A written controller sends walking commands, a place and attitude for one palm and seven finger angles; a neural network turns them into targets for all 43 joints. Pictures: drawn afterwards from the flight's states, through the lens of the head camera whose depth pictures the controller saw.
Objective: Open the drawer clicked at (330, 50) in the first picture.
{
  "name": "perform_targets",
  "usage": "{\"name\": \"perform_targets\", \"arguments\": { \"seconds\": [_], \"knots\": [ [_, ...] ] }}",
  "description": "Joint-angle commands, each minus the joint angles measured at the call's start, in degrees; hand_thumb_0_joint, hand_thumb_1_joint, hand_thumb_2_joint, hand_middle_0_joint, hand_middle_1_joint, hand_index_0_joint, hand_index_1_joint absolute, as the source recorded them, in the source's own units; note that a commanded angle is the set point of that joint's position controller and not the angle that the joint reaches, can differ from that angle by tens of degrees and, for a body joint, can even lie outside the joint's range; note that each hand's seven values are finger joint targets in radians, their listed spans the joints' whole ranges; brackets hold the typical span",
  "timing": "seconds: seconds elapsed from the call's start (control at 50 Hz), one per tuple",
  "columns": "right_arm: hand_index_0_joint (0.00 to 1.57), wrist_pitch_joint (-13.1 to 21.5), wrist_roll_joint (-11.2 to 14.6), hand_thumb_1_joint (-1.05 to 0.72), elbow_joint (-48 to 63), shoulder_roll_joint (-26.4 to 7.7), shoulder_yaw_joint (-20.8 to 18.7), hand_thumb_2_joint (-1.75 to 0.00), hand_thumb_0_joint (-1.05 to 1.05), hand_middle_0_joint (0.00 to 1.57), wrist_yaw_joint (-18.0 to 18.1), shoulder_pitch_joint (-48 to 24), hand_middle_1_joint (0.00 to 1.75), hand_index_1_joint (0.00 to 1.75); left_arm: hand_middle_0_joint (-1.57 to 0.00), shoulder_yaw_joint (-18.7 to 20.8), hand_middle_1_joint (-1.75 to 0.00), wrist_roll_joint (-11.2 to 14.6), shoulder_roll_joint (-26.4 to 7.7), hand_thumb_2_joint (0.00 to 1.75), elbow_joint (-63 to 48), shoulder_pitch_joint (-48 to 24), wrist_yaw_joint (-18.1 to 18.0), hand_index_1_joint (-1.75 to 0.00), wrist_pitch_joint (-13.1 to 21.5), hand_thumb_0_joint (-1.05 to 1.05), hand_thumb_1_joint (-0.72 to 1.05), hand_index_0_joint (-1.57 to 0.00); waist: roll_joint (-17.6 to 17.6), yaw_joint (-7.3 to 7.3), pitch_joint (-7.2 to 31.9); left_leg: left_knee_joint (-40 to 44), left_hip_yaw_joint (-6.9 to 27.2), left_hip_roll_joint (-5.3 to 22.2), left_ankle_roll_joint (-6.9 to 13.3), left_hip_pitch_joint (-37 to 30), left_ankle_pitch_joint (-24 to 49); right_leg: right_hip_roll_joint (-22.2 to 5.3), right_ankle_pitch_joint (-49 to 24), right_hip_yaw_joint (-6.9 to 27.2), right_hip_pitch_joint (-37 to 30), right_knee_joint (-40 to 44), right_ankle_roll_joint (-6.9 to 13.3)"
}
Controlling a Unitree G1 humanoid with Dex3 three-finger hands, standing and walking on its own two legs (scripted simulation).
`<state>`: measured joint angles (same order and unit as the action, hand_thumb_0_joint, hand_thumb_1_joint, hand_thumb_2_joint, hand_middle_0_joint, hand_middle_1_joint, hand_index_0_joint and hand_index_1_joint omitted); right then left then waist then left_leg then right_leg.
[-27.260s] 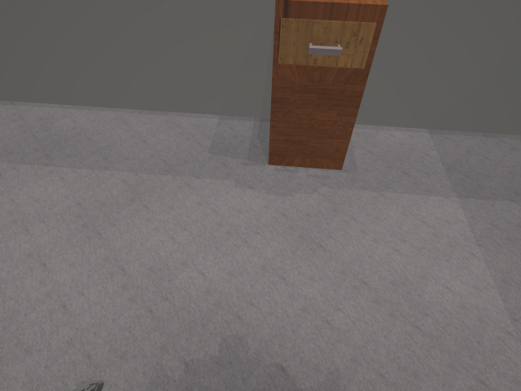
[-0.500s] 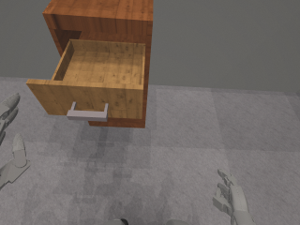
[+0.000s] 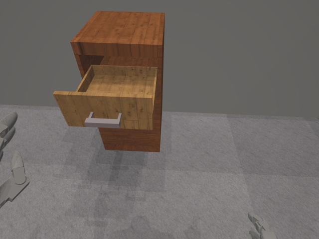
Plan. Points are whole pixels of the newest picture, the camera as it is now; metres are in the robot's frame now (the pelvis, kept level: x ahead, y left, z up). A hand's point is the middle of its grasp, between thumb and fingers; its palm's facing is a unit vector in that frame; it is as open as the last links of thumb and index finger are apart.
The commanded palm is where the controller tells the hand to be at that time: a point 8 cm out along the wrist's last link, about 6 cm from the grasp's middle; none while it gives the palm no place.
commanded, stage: stop stepping back and stand still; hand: left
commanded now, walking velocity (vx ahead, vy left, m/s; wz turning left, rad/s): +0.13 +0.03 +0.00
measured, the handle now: (104, 118) +0.56 +0.24 -0.07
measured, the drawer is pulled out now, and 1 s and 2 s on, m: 0.30 0.30 0.30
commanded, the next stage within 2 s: let the arm hang, fingers relaxed in 0.12 s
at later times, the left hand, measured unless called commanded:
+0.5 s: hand out of the picture +0.07 +0.17 -0.16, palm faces +0.05 -0.99 -0.17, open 7.3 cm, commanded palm none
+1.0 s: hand out of the picture -0.02 +0.18 -0.16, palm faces +0.04 -0.98 -0.20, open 7.4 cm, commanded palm none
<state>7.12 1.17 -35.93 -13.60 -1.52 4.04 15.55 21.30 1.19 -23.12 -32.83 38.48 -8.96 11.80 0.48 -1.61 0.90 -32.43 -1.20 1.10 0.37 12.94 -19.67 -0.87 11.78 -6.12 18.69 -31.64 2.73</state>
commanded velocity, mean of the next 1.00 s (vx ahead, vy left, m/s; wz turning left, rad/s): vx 0.01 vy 0.00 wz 0.00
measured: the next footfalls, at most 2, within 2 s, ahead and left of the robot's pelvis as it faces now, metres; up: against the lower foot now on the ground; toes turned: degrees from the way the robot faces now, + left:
none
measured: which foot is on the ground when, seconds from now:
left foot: down 0.00-1.00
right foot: down 0.00-1.00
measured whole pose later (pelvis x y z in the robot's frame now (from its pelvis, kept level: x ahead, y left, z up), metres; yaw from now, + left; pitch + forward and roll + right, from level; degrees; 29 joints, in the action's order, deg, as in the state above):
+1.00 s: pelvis +0.00 +0.01 +0.01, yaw +0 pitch -2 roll +0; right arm -0.7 -0.7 -63.4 -5.6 0.1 1.9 21.0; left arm 1.1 -0.6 -7.5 65.3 16.5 -1.5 -0.7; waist -1.3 -0.2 -3.2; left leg -24.7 -1.1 0.3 -0.1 8.6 -14.1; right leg 0.5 7.7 -3.9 14.0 -23.6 2.6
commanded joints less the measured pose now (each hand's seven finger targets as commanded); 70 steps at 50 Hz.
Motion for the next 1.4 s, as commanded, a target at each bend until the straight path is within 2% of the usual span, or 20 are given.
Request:
{"name": "perform_targets", "arguments": {
  "seconds": [0.0, 0.06, 0.1, 0.12, 0.14, 0.18, 0.2, 0.22, 0.26, 0.3, 0.32, 0.36, 0.38, 0.42, 0.46, 0.54, 0.68, 0.8, 1.04, 1.38],
  "knots": [
    [0.20, 2.30, -0.46, -0.90, 7.97, -5.26, -1.53, -0.90, 0.00, 0.20, 0.12, -5.81, 0.30, 0.30, -0.20, 4.80, -0.30, 0.24, -6.93, 0.90, -6.59, -6.13, -1.24, -0.30, 3.15, 0.00, 0.90, -0.20, 10.47, -0.48, -0.90, -5.06, -1.43, -1.62, 2.64, 3.86, -5.90, -13.40, 27.75, 20.18, 2.53, 20.72, 2.50],
    [0.20, 2.35, -0.79, -0.90, 8.74, -5.12, -0.58, -0.90, 0.00, 0.20, 0.28, -7.19, 0.30, 0.30, -0.20, 3.72, -0.30, 0.28, -6.33, 0.90, -8.62, -5.67, -1.36, -0.30, 3.18, 0.00, 0.90, -0.20, 2.85, -0.25, -0.80, 8.39, 2.02, 0.97, 3.69, 0.49, -4.53, -8.00, 20.91, 12.85, 1.55, 13.07, 0.49],
    [0.20, 2.47, -1.08, -0.90, 9.59, -5.47, -0.04, -0.90, 0.00, 0.20, 0.44, -8.46, 0.30, 0.30, -0.20, 3.72, -0.30, -0.27, -6.45, 0.90, -11.59, -6.76, -1.62, -0.30, 3.36, 0.00, 0.90, -0.20, -9.06, 0.40, -3.68, 18.79, 11.47, 6.92, 5.61, 7.15, -16.08, -2.01, 18.20, 8.47, -0.39, 4.83, -1.89],
    [0.20, 2.42, -0.64, -0.90, 9.91, -5.34, -0.06, -0.90, 0.00, 0.20, 0.45, -8.51, 0.30, 0.30, -0.20, 4.57, -0.30, -0.66, -7.85, 0.90, -13.70, -7.90, -1.95, -0.30, 3.26, 0.00, 0.90, -0.20, -11.18, 0.44, -3.34, 21.28, 14.23, 9.56, 6.44, 10.12, -19.01, -0.52, 12.93, 5.77, -3.16, -0.73, -2.53],
    [0.20, 2.46, -0.61, -0.90, 9.95, -4.83, 0.06, -0.90, 0.00, 0.20, 0.34, -8.97, 0.30, 0.30, -0.20, 4.24, -0.30, -1.08, -7.04, 0.90, -12.64, -7.04, -1.95, -0.30, 2.93, 0.00, 0.90, -0.20, -10.75, 0.62, -2.99, 20.01, 13.48, 9.94, 6.57, 12.58, -15.12, 0.00, 7.59, 4.68, -6.33, -2.51, -2.87],
    [0.20, 2.73, -0.65, -0.90, 9.81, -4.69, 0.07, -0.90, 0.00, 0.20, 0.00, -8.90, 0.30, 0.30, -0.20, 4.46, -0.30, -0.56, -7.07, 0.90, -11.49, -5.71, -1.76, -0.30, 2.59, 0.00, 0.90, -0.20, -4.55, 0.87, -1.13, 13.99, 9.05, 7.12, 5.01, 10.89, 0.03, -0.66, 0.82, 5.34, -10.11, 2.86, -2.95],
    [0.20, 3.56, -2.13, -0.90, -5.47, -11.31, -3.83, -0.90, 0.00, 0.20, -4.72, -8.92, 0.30, 0.30, -0.20, -15.69, -0.30, -5.17, 3.99, 0.90, 36.74, -11.73, 6.64, -0.30, -7.36, 0.00, 0.90, -0.20, -1.99, -0.18, -4.05, 1.87, 6.00, 3.63, 2.56, 12.24, 11.15, -5.38, -11.94, 6.00, -2.04, -2.46, -1.22],
    [0.20, 0.89, -1.45, -0.90, -5.37, -6.39, -3.08, -0.90, 0.00, 0.20, -4.48, -3.02, 0.30, 0.30, -0.20, -15.12, -0.30, -4.08, 5.49, 0.90, 39.28, -9.64, 7.99, -0.30, -10.92, 0.00, 0.90, -0.20, 1.03, 0.04, 1.28, 0.26, 3.33, 2.06, 1.05, 6.03, 15.54, -6.25, -14.57, 9.01, -2.25, 0.93, -0.27],
    [0.20, -2.95, -1.64, -0.90, -5.34, -3.47, -1.33, -0.90, 0.00, 0.20, -4.25, 1.07, 0.30, 0.30, -0.20, -15.50, -0.30, -3.58, 5.12, 0.90, 43.20, -14.19, 8.38, -0.30, -12.00, 0.00, 0.90, -0.20, 9.78, -0.04, 2.85, -2.83, 3.51, 0.16, 1.07, 4.83, 7.17, -8.66, -3.02, 10.19, -0.77, 4.73, 1.95],
    [0.20, -5.31, -2.23, -0.90, -5.55, -4.09, -0.99, -0.90, 0.00, 0.20, -4.16, 1.37, 0.30, 0.30, -0.20, -15.75, -0.30, -3.59, 3.37, 0.90, 49.56, -17.77, 8.22, -0.30, -12.35, 0.00, 0.90, -0.20, 16.26, 0.19, 0.94, -5.28, 2.37, -1.74, 1.26, 4.85, 4.42, -10.71, -0.90, 11.93, -1.04, 8.14, 3.72],
    [0.20, -5.86, -2.51, -0.90, -6.28, -4.47, -1.20, -0.90, 0.00, 0.20, -4.22, 1.08, 0.30, 0.30, -0.20, -16.02, -0.30, -3.54, 3.46, 0.90, 53.46, -20.38, 7.89, -0.30, -12.66, 0.00, 0.90, -0.20, 13.37, -0.09, -0.60, -3.79, 2.63, -1.16, 1.45, 3.31, 6.75, -10.36, -1.89, 11.50, 0.70, 7.10, 4.25],
    [0.20, -6.61, -2.77, -0.90, -8.25, -3.32, -0.40, -0.90, 0.00, 0.20, -4.02, 0.43, 0.30, 0.30, -0.20, -16.88, -0.30, -3.08, 4.01, 0.90, 60.61, -22.93, 7.80, -0.30, -13.22, 0.00, 0.90, -0.20, 3.59, 0.35, -3.30, 2.81, 5.61, 0.92, 2.28, 2.59, 12.49, -6.80, 0.16, 9.82, 1.40, 5.10, 2.16],
    [0.20, -6.53, -2.92, -0.90, -9.10, -3.28, 0.07, -0.90, 0.00, 0.20, -3.80, -0.21, 0.30, 0.30, -0.20, -17.11, -0.30, -2.82, 4.16, 0.90, 64.33, -23.58, 7.83, -0.30, -13.28, 0.00, 0.90, -0.20, -2.14, 0.96, -3.84, 6.66, 7.96, 2.89, 2.86, 5.06, 13.42, -4.34, 0.93, 8.67, -1.52, 3.97, 0.73],
    [0.20, -6.49, -2.87, -0.90, -10.67, -4.34, 0.53, -0.90, 0.00, 0.20, -3.16, -1.79, 0.30, 0.30, -0.20, -17.62, -0.30, -2.41, 4.26, 0.90, 71.48, -23.18, 7.70, -0.30, -13.26, 0.00, 0.90, -0.20, -7.47, 2.57, -4.09, 11.78, 10.52, 5.74, 3.64, 8.44, 13.30, -2.11, 0.36, 7.52, -7.13, 3.68, -0.27],
    [0.20, -6.47, -2.43, -0.90, -13.02, -3.88, 0.83, -0.90, 0.00, 0.20, -2.66, -1.22, 0.30, 0.30, -0.20, -18.03, -0.30, -2.23, 4.85, 0.90, 77.90, -21.59, 7.86, -0.30, -12.70, 0.00, 0.90, -0.20, -7.02, 3.20, -1.55, 11.42, 8.07, 4.55, 3.09, 7.56, 10.40, -2.84, -1.92, 8.99, -11.80, 6.69, 0.09],
    [0.20, -7.00, -2.20, -0.90, -17.50, -0.67, 0.71, -0.90, 0.00, 0.20, -2.18, 4.15, 0.30, 0.30, -0.20, -17.82, -0.30, -2.04, 6.21, 0.90, 85.31, -20.49, 7.77, -0.30, -11.83, 0.00, 0.90, -0.20, -6.92, 2.05, 0.71, 10.65, 4.88, 2.86, 1.97, 2.83, 5.82, -4.73, -1.06, 10.08, -12.13, 11.76, 1.26],
    [0.20, -7.72, -1.97, -0.90, -23.37, 0.96, 0.89, -0.90, 0.00, 0.20, -1.93, 9.63, 0.30, 0.30, -0.20, -18.97, -0.30, -1.68, 6.84, 0.90, 93.09, -19.96, 7.55, -0.30, -11.90, 0.00, 0.90, -0.20, -1.54, 1.55, -5.52, 12.85, 4.70, 3.10, 2.07, 2.09, 4.32, -4.68, 4.86, 9.66, -8.10, 15.35, 1.12],
    [0.20, -7.68, -1.93, -0.90, -25.84, 1.73, 0.99, -0.90, 0.00, 0.20, -1.79, 11.59, 0.30, 0.30, -0.20, -19.28, -0.30, -1.65, 7.64, 0.90, 96.11, -18.99, 7.16, -0.30, -11.85, 0.00, 0.90, -0.20, 0.28, 1.43, -6.13, 13.43, 4.09, 3.10, 2.04, 1.27, 3.83, -4.47, 6.17, 9.68, -7.17, 15.59, 0.86],
    [0.20, -7.31, -2.15, -0.90, -26.80, 3.99, 0.69, -0.90, 0.00, 0.20, -1.68, 11.69, 0.30, 0.30, -0.20, -18.80, -0.30, -2.00, 9.49, 0.90, 96.16, -18.98, 6.79, -0.30, -11.84, 0.00, 0.90, -0.20, -1.84, 1.61, -9.01, 14.49, 4.03, 3.15, 2.08, 2.71, 2.41, -3.99, 5.61, 9.50, -5.29, 14.65, 0.61],
    [0.20, -6.97, -1.99, -0.90, -26.90, 3.28, 0.53, -0.90, 0.00, 0.20, -1.47, 10.94, 0.30, 0.30, -0.20, -18.56, -0.30, -1.84, 9.56, 0.90, 96.08, -20.19, 6.80, -0.30, -11.40, 0.00, 0.90, -0.20, -1.59, 1.31, -6.60, 14.27, 3.59, 3.64, 1.70, -0.10, 7.10, -4.33, 0.40, 9.62, -7.64, 13.98, 0.92]
  ]
}}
